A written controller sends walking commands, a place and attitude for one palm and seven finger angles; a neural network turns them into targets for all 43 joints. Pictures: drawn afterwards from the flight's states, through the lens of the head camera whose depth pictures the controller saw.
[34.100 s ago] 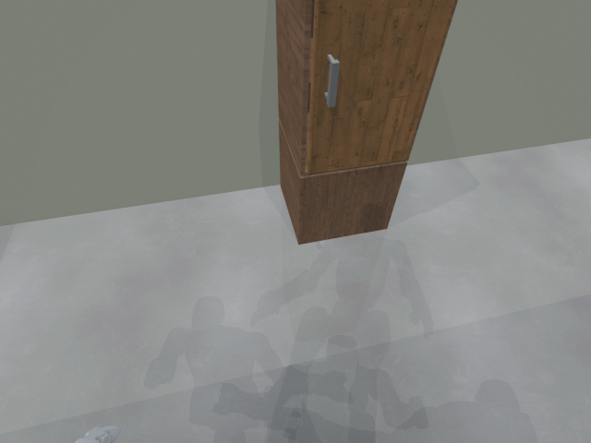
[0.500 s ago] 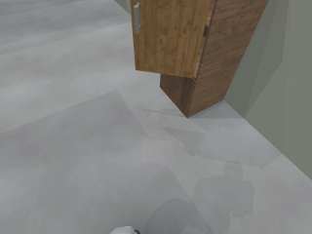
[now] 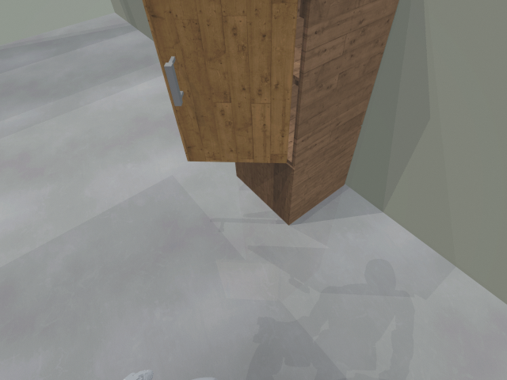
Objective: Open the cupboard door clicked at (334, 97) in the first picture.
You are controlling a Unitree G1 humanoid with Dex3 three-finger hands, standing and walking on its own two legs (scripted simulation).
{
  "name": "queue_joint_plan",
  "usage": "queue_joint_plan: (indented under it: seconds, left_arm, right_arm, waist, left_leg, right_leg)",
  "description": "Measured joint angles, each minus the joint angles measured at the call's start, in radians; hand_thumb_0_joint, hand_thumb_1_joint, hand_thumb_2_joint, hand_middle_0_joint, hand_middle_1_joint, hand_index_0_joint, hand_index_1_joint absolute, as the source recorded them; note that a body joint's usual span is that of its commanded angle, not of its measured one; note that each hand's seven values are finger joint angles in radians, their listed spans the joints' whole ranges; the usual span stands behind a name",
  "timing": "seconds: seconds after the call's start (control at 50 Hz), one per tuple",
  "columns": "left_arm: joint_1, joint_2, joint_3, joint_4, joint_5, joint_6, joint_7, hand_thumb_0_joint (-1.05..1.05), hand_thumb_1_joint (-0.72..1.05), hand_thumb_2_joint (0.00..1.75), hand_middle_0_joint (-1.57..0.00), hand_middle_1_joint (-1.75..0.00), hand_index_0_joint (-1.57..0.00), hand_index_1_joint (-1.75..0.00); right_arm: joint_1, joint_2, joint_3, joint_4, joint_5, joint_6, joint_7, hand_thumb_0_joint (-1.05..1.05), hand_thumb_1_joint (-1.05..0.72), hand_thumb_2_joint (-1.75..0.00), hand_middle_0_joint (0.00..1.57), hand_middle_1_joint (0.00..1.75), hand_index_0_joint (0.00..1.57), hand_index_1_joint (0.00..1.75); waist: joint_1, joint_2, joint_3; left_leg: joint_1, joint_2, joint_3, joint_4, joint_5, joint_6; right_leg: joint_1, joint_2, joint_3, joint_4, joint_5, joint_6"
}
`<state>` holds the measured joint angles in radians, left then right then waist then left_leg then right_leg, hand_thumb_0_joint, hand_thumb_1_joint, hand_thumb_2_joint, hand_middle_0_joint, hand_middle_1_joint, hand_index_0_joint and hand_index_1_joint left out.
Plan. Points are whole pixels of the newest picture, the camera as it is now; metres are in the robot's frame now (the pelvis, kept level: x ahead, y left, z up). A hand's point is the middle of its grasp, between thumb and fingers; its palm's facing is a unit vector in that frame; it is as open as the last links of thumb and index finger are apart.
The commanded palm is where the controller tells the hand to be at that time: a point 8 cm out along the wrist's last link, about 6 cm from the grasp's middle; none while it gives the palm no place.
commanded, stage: take the last steps up to it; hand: left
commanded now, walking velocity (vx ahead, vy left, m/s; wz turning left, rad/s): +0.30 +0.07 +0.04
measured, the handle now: (175, 81) +0.86 +0.27 +0.01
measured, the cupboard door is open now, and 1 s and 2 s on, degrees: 48 48 48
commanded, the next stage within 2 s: come to a stop and stand still in 0.54 s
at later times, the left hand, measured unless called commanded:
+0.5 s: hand (132, 366) +0.17 +0.25 -0.18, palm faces +0.06 -0.99 -0.14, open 7.3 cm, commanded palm none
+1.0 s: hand (158, 269) +0.37 +0.25 -0.18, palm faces +0.03 -0.99 -0.15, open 7.3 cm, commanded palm none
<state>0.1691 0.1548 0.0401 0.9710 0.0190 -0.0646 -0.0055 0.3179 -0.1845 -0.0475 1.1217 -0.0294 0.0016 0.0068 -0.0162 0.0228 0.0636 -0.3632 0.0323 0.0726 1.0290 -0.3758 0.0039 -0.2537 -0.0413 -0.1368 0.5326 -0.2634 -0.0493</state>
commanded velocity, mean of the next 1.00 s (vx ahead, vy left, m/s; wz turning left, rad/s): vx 0.05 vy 0.03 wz -0.01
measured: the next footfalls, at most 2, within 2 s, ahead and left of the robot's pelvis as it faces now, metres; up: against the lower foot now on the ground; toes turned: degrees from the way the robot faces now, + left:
left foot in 0.32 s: +0.34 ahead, +0.19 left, +0.00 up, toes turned +3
right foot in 0.72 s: +0.35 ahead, -0.05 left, +0.00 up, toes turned -7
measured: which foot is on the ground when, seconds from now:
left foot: up 0.00-0.30, down 0.32-1.00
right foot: down 0.00-0.32, up 0.34-0.70, down 0.72-0.98, up 1.00-1.00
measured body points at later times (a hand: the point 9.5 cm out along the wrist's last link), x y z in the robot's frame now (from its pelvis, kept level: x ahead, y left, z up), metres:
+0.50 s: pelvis +0.18 +0.08 +0.00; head +0.22 +0.10 +0.45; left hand +0.17 +0.30 -0.17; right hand +0.26 -0.15 -0.14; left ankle +0.21 +0.16 -0.74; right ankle +0.15 -0.05 -0.66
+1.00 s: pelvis +0.28 +0.08 -0.01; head +0.31 +0.10 +0.44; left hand +0.37 +0.30 -0.17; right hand +0.28 -0.15 -0.15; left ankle +0.27 +0.18 -0.74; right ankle +0.31 -0.05 -0.74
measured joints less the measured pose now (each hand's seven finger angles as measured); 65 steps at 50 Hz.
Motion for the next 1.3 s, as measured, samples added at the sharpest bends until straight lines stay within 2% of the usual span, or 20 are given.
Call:
queue_joint_plan:
  seconds: [0.06,0.14,0.28,0.32,0.36,0.4,0.46,0.54,0.64,0.68,0.72,0.84,0.92,0.96,1.02,1.06,1.12,1.22,1.28,1.3]
  left_arm:
    - [0.053,0.004,0.017,0.030,-0.007,-0.009,0.017,-0.02,0.95,0.90,-0.20,-0.30,-0.21,-0.30]
    - [0.111,0.015,0.009,0.082,-0.002,-0.013,0.010,-0.01,0.95,0.90,-0.20,-0.30,-0.20,-0.30]
    - [0.205,0.001,-0.001,0.163,0.004,0.006,0.002,-0.01,0.92,0.90,-0.20,-0.29,-0.20,-0.30]
    - [0.238,-0.006,0.000,0.178,0.001,0.018,-0.001,0.00,0.92,0.90,-0.20,-0.30,-0.20,-0.30]
    - [0.227,-0.001,-0.001,0.188,-0.002,0.039,-0.002,0.00,0.91,0.90,-0.20,-0.30,-0.20,-0.30]
    - [0.201,0.003,-0.001,0.186,-0.001,0.052,-0.001,0.00,0.91,0.90,-0.20,-0.29,-0.20,-0.30]
    - [0.145,0.009,0.004,0.159,0.004,0.053,-0.004,0.00,0.91,0.90,-0.20,-0.29,-0.20,-0.30]
    - [0.072,0.010,0.007,0.105,0.008,0.051,0.000,0.00,0.92,0.90,-0.20,-0.29,-0.20,-0.30]
    - [-0.001,0.041,0.012,0.065,0.006,0.053,0.000,0.01,0.94,0.90,-0.20,-0.29,-0.20,-0.30]
    - [-0.022,0.045,0.009,0.054,0.006,0.050,-0.001,0.01,0.94,0.90,-0.20,-0.29,-0.20,-0.30]
    - [-0.034,0.051,0.002,0.044,0.005,0.041,0.002,0.01,0.93,0.90,-0.20,-0.29,-0.20,-0.30]
    - [-0.066,0.016,-0.028,0.059,-0.006,0.034,0.029,0.00,0.92,0.90,-0.20,-0.29,-0.20,-0.30]
    - [-0.085,0.002,-0.022,0.053,-0.004,0.055,0.037,0.00,0.91,0.90,-0.20,-0.29,-0.20,-0.30]
    - [-0.081,-0.001,-0.017,0.050,-0.007,0.067,0.037,0.00,0.91,0.90,-0.20,-0.30,-0.20,-0.30]
    - [-0.058,0.015,0.001,0.044,-0.014,0.096,0.039,-0.01,0.92,0.90,-0.20,-0.30,-0.21,-0.30]
    - [-0.045,0.032,0.009,0.046,-0.011,0.117,0.037,-0.01,0.92,0.90,-0.20,-0.30,-0.21,-0.30]
    - [-0.028,0.051,0.017,0.054,-0.008,0.122,0.034,-0.01,0.92,0.90,-0.20,-0.30,-0.20,-0.30]
    - [0.016,0.059,0.007,0.077,-0.009,0.117,0.029,0.00,0.92,0.90,-0.20,-0.29,-0.20,-0.30]
    - [0.045,0.061,0.000,0.084,-0.007,0.104,0.027,0.00,0.91,0.90,-0.20,-0.29,-0.20,-0.30]
    - [0.057,0.057,-0.007,0.082,-0.003,0.096,0.037,0.00,0.91,0.90,-0.20,-0.29,-0.20,-0.30]
  right_arm:
    - [-0.026,0.010,-0.002,-0.020,-0.001,-0.005,0.004,0.01,-0.91,-0.90,0.19,0.30,0.20,0.30]
    - [-0.068,0.018,-0.002,-0.046,0.001,-0.006,0.011,0.01,-0.91,-0.90,0.19,0.30,0.20,0.30]
    - [-0.155,0.003,0.000,-0.080,0.001,-0.020,0.021,0.01,-0.92,-0.90,0.19,0.30,0.20,0.30]
    - [-0.166,-0.007,0.004,-0.099,-0.003,-0.045,0.018,0.01,-0.91,-0.90,0.19,0.30,0.20,0.30]
    - [-0.185,0.003,0.004,-0.114,-0.008,-0.063,0.001,0.01,-0.91,-0.90,0.19,0.30,0.20,0.30]
    - [-0.184,0.014,0.010,-0.125,-0.007,-0.068,-0.011,0.00,-0.91,-0.90,0.19,0.30,0.20,0.30]
    - [-0.156,0.031,0.020,-0.118,-0.004,-0.074,-0.025,0.00,-0.91,-0.90,0.19,0.30,0.20,0.30]
    - [-0.106,0.023,0.014,-0.095,0.000,-0.076,-0.038,-0.01,-0.94,-0.90,0.20,0.30,0.20,0.30]
    - [-0.035,0.025,0.021,-0.051,-0.005,-0.058,-0.030,0.00,-0.93,-0.90,0.20,0.30,0.20,0.30]
    - [-0.009,0.028,0.023,-0.033,-0.006,-0.049,-0.030,0.00,-0.92,-0.90,0.20,0.30,0.20,0.30]
    - [0.018,0.037,0.028,-0.014,-0.002,-0.040,-0.032,0.00,-0.92,-0.90,0.20,0.30,0.20,0.30]
    - [0.002,0.037,0.028,0.013,0.025,0.013,-0.036,0.00,-0.91,-0.90,0.20,0.30,0.20,0.30]
    - [-0.039,0.043,0.020,-0.008,0.028,0.034,-0.038,0.01,-0.91,-0.90,0.20,0.30,0.20,0.30]
    - [-0.059,0.037,0.014,-0.025,0.025,0.034,-0.038,0.01,-0.90,-0.90,0.20,0.30,0.20,0.30]
    - [-0.074,0.036,0.009,-0.053,0.011,0.031,-0.039,0.00,-0.90,-0.90,0.20,0.30,0.20,0.30]
    - [-0.082,0.041,0.012,-0.073,0.004,0.024,-0.048,0.00,-0.90,-0.90,0.20,0.30,0.20,0.30]
    - [-0.101,0.045,0.020,-0.090,-0.001,0.011,-0.056,0.00,-0.90,-0.90,0.20,0.30,0.20,0.30]
    - [-0.137,0.034,0.018,-0.093,0.001,0.000,-0.053,0.00,-0.91,-0.90,0.20,0.30,0.20,0.30]
    - [-0.143,0.028,0.016,-0.090,0.010,-0.001,-0.047,0.00,-0.91,-0.90,0.20,0.30,0.20,0.30]
    - [-0.146,0.022,0.016,-0.095,0.015,0.002,-0.043,0.00,-0.91,-0.90,0.20,0.30,0.20,0.30]
  waist:
    - [0.001,-0.008,-0.011]
    - [0.015,-0.022,-0.015]
    - [0.063,-0.046,0.004]
    - [0.066,-0.043,0.000]
    - [0.060,-0.066,0.018]
    - [0.061,-0.075,0.022]
    - [0.058,-0.072,0.015]
    - [0.045,-0.060,-0.002]
    - [0.020,-0.048,-0.013]
    - [0.008,-0.041,-0.012]
    - [0.002,-0.046,-0.014]
    - [-0.029,-0.007,-0.005]
    - [-0.015,-0.041,0.021]
    - [-0.008,-0.052,0.029]
    - [0.009,-0.079,0.015]
    - [0.012,-0.083,0.003]
    - [0.020,-0.078,-0.001]
    - [0.026,-0.051,-0.007]
    - [0.029,-0.050,-0.015]
    - [0.034,-0.043,-0.016]
  left_leg:
    - [-0.091,0.035,-0.015,-0.014,0.093,-0.021]
    - [-0.144,0.063,-0.009,-0.154,0.151,-0.039]
    - [-0.076,0.035,0.037,-0.428,0.168,-0.018]
    - [-0.019,0.026,0.047,-0.508,0.202,0.008]
    - [-0.029,0.008,0.065,-0.435,0.184,0.041]
    - [-0.005,0.000,0.084,-0.429,0.144,0.055]
    - [0.062,-0.013,0.099,-0.508,0.150,0.054]
    - [0.147,-0.028,0.111,-0.613,0.165,0.062]
    - [0.219,-0.034,0.114,-0.647,0.132,0.050]
    - [0.234,-0.030,0.112,-0.623,0.100,0.040]
    - [0.237,-0.030,0.113,-0.570,0.051,0.026]
    - [0.175,0.000,0.039,-0.405,-0.092,-0.031]
    - [0.123,-0.007,0.016,-0.379,-0.097,-0.048]
    - [0.124,-0.003,0.024,-0.451,0.027,-0.045]
    - [0.123,-0.014,0.047,-0.458,0.069,0.028]
    - [0.120,-0.015,0.049,-0.474,0.061,0.044]
    - [0.121,-0.016,0.043,-0.515,0.089,0.045]
    - [0.125,-0.011,0.044,-0.556,0.121,0.041]
    - [0.114,-0.015,0.054,-0.536,0.117,0.030]
    - [0.098,-0.009,0.059,-0.509,0.106,0.025]
  right_leg:
    - [0.071,0.013,-0.008,-0.113,0.028,0.001]
    - [0.144,0.011,-0.020,-0.197,0.028,0.014]
    - [0.226,-0.024,-0.025,-0.158,-0.079,0.074]
    - [0.200,-0.038,-0.018,-0.037,-0.155,0.084]
    - [0.092,-0.054,0.036,0.246,-0.238,0.058]
    - [-0.036,-0.045,0.076,0.500,-0.222,0.039]
    - [-0.172,-0.048,0.078,0.617,-0.139,0.039]
    - [-0.249,-0.057,0.071,0.490,-0.063,0.050]
    - [-0.213,-0.054,0.062,0.249,-0.014,0.051]
    - [-0.168,-0.044,0.056,0.160,0.002,0.049]
    - [-0.098,-0.037,0.056,0.042,0.111,0.047]
    - [-0.054,-0.011,0.022,0.030,0.007,0.031]
    - [-0.039,-0.023,0.016,0.011,0.020,0.038]
    - [-0.042,-0.027,0.018,0.025,0.017,0.050]
    - [-0.077,-0.030,0.049,0.112,-0.064,0.059]
    - [-0.119,-0.005,0.099,0.264,-0.170,0.055]
    - [-0.129,0.019,0.134,0.375,-0.201,0.057]
    - [-0.024,0.016,0.115,0.197,-0.186,0.063]
    - [0.066,0.007,0.111,-0.006,-0.030,0.054]
    - [0.079,0.010,0.116,-0.040,-0.038,0.059]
